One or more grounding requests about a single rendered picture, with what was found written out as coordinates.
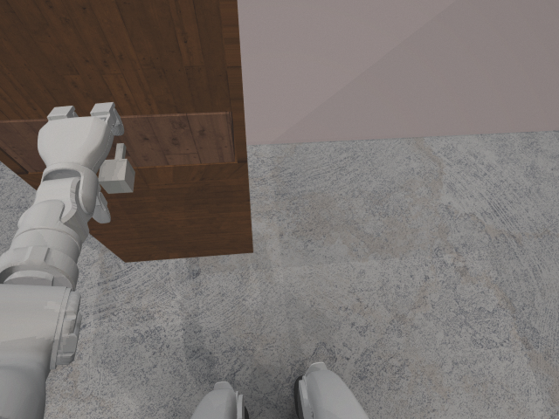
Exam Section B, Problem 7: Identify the cabinet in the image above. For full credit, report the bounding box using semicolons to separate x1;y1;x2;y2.
0;0;253;263

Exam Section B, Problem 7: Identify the robot left hand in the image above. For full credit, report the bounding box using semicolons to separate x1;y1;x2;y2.
38;102;124;223

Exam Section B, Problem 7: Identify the left robot upper arm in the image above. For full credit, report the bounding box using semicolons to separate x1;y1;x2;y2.
0;284;82;419

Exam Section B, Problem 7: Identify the handle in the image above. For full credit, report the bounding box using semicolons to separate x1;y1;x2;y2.
98;143;135;194

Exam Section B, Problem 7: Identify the robot right shin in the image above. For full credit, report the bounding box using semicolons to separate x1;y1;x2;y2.
305;362;328;377

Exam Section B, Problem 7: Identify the drawer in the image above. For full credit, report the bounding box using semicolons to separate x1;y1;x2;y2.
0;112;235;173

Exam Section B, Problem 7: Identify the right robot thigh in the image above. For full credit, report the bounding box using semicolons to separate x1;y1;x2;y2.
299;370;369;419

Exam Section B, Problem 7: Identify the left robot forearm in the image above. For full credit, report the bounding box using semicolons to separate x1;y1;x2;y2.
0;162;99;292

